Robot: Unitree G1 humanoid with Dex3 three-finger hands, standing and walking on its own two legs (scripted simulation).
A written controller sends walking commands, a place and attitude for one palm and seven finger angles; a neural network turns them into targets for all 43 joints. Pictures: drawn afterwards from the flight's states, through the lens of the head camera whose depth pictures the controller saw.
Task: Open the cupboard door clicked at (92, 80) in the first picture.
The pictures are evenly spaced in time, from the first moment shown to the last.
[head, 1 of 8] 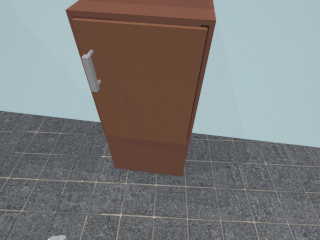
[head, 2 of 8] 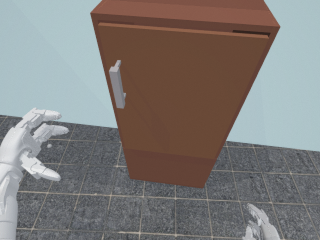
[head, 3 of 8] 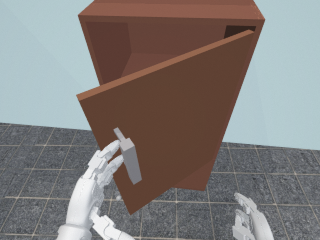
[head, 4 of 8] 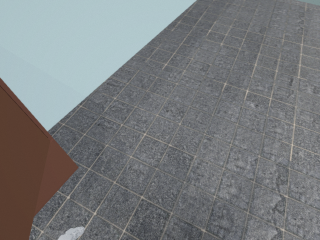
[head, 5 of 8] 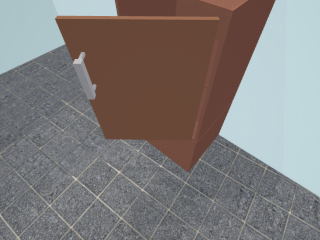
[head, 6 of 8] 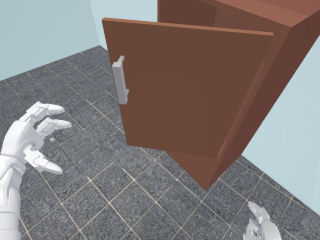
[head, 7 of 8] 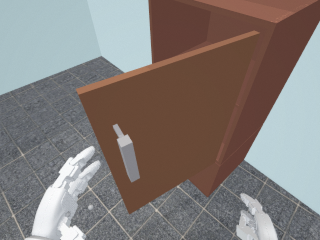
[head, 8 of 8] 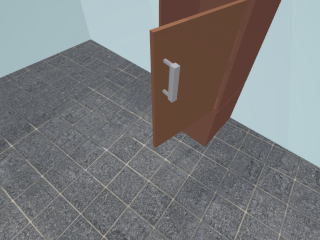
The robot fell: no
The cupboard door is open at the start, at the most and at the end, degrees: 0 81 80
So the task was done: yes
